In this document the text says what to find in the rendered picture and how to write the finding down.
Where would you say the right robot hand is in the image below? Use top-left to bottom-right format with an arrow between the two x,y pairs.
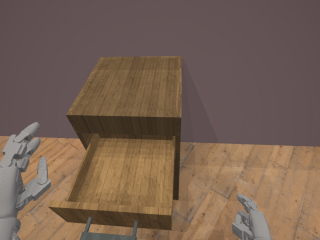
232,193 -> 272,240

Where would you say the left robot hand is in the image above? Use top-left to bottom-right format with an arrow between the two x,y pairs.
0,122 -> 51,218

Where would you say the handle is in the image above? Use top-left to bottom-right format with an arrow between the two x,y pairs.
80,217 -> 138,240

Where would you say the cabinet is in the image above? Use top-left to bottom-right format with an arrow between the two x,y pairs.
66,56 -> 182,200

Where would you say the drawer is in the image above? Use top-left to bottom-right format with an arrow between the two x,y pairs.
48,133 -> 175,230

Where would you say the robot left forearm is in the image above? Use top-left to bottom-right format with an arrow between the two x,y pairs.
0,216 -> 21,240

